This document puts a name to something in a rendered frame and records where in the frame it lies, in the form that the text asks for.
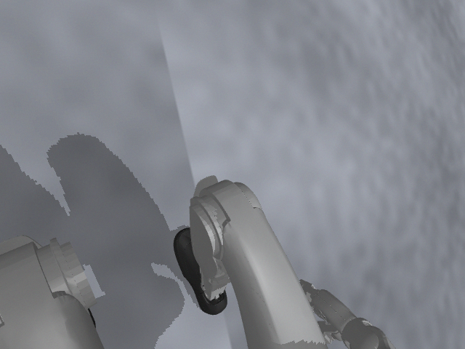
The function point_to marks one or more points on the right robot hand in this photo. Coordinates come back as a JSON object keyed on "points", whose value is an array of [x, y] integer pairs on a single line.
{"points": [[330, 309]]}

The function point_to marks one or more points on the right robot foot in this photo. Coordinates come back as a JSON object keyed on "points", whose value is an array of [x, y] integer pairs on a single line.
{"points": [[191, 271]]}

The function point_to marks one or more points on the right robot arm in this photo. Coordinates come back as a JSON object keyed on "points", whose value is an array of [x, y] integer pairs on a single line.
{"points": [[361, 334]]}

